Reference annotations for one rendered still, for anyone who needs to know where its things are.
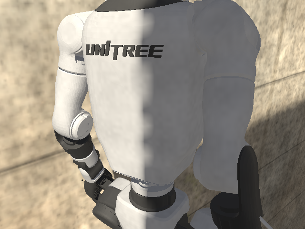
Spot left robot hand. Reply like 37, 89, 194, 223
82, 168, 114, 204

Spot humanoid robot torso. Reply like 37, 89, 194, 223
81, 0, 207, 229

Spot robot right upper arm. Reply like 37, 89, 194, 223
192, 0, 261, 194

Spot robot head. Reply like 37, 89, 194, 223
95, 0, 185, 12

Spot right robot forearm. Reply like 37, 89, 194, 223
210, 146, 263, 229

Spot left robot forearm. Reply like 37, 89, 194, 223
54, 130, 105, 183

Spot robot left upper arm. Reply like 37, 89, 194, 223
52, 10, 93, 140

